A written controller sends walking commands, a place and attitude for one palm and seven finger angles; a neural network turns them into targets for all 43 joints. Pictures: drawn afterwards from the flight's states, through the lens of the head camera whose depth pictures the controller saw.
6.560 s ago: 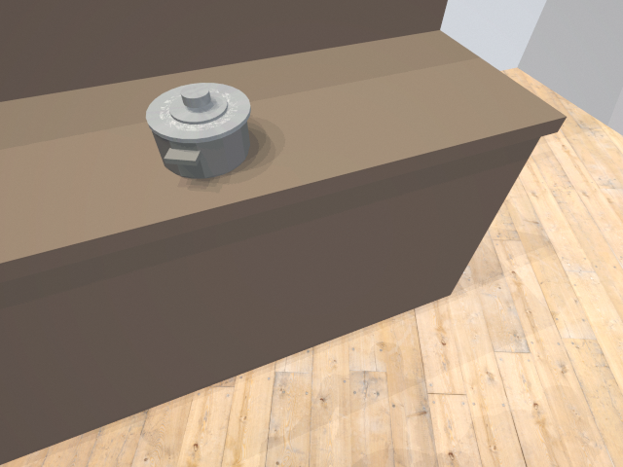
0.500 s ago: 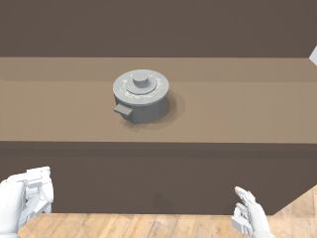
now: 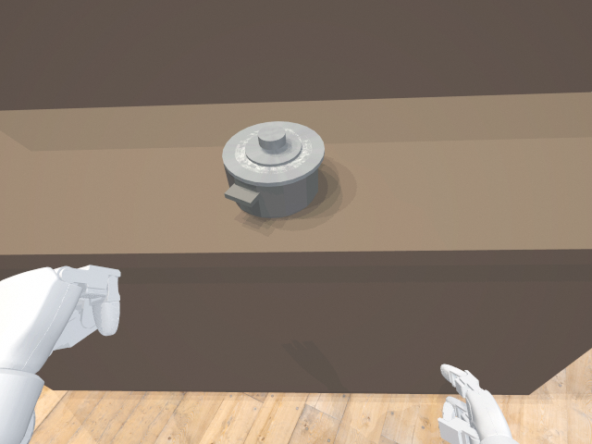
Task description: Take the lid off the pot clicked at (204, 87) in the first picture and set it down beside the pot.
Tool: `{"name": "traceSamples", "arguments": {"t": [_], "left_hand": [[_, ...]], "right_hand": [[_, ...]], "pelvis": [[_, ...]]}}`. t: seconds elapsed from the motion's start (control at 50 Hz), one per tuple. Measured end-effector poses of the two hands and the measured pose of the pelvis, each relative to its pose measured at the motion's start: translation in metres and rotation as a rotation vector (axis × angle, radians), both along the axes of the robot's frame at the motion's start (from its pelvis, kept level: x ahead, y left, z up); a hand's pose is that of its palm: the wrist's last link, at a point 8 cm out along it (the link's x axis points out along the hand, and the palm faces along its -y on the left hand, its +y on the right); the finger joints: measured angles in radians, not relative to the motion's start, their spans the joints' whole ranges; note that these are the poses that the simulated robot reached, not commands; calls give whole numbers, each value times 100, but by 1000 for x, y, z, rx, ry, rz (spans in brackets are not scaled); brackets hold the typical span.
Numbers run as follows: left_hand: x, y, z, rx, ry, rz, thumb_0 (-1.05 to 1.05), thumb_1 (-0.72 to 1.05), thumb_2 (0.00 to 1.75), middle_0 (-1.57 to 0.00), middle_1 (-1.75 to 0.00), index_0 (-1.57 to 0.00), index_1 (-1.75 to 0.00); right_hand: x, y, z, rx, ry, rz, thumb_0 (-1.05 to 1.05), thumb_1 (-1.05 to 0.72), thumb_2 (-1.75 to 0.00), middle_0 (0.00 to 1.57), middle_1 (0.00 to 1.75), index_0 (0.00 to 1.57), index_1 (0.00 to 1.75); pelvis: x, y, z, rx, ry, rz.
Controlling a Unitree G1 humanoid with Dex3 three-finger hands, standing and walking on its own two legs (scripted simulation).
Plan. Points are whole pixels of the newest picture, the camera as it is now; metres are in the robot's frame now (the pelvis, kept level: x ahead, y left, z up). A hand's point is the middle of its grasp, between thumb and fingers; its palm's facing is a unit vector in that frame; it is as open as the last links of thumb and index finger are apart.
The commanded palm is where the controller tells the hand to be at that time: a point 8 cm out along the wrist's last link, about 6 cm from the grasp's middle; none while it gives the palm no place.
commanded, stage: reach forward and open the fingers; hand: left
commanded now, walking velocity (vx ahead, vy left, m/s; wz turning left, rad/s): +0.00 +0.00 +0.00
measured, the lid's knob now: (272, 137) +0.55 +0.12 +0.13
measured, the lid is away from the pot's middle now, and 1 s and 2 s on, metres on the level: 0.01 0.01 0.01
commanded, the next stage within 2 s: move the open hand above the knob in 0.94 s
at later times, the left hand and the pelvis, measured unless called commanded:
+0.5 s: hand (75, 301) +0.21 +0.27 +0.15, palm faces -0.11 -0.10 -0.99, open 5.9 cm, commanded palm +0.19 +0.26 +0.23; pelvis -0.04 +0.01 +0.00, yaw +2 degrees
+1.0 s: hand (85, 255) +0.25 +0.27 +0.18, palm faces -0.07 -0.07 -1.00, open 10.0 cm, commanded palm +0.21 +0.26 +0.27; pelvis -0.06 +0.01 +0.00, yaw +2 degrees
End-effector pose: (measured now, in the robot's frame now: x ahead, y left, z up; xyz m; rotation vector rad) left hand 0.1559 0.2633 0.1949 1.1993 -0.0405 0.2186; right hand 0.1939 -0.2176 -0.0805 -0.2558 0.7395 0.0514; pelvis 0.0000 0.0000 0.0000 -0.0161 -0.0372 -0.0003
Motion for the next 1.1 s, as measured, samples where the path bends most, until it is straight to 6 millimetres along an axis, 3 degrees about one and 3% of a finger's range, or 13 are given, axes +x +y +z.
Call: {"name": "traceSamples", "arguments": {"t": [0.1, 0.34, 0.48, 0.74, 0.9, 1.1], "left_hand": [[3, 12, -1, 228, 153, 46, 0, 71, 101, -125, -131, -126, -131], [22, 11, 4, 260, 311, -24, 0, 35, 125, -114, -91, -115, -91], [34, 10, 12, 254, 300, -57, 0, 14, 137, -106, -66, -107, -66], [54, 9, 24, 268, 265, -67, 0, -23, 153, -91, -22, -92, -23], [66, 7, 35, 283, 255, -66, 0, -32, 156, -87, -11, -88, -11], [81, 2, 46, 282, 261, -55, 0, -35, 157, -86, -8, -87, -8]], "right_hand": [[7, 5, -11, 31, 28, 2, 1, -90, -90, 20, 30, 20, 30], [19, 29, 9, 57, -83, 55, 1, -90, -90, 20, 30, 20, 30], [5, 34, 14, 63, -90, 62, 1, -90, -90, 20, 30, 20, 30], [-31, 29, 0, 56, -14, 25, 1, -90, -90, 20, 30, 20, 30], [-38, 28, -4, 68, -11, 11, 1, -90, -90, 20, 30, 20, 30], [-31, 28, -2, 78, -29, 18, 1, -90, -90, 20, 30, 20, 30]], "pelvis": [[-8, 2, -3, -4, 1, 18], [-30, 2, 0, -10, -46, 45], [-42, 5, 1, -15, -60, 41], [-55, 12, 1, -14, -68, 31], [-58, 14, 0, -11, -65, 28], [-57, 12, -1, -9, -61, 30]]}}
